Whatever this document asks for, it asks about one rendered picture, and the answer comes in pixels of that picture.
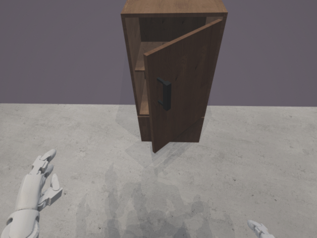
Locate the robot left forearm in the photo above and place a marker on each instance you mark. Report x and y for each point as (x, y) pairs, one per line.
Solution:
(22, 224)

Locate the handle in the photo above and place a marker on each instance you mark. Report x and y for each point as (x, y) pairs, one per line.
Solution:
(166, 94)

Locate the left robot hand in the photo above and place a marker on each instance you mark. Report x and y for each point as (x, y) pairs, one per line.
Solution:
(32, 184)

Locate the cupboard door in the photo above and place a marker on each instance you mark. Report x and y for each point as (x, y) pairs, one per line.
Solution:
(186, 62)

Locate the right robot hand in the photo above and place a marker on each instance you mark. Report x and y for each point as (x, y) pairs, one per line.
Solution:
(260, 230)

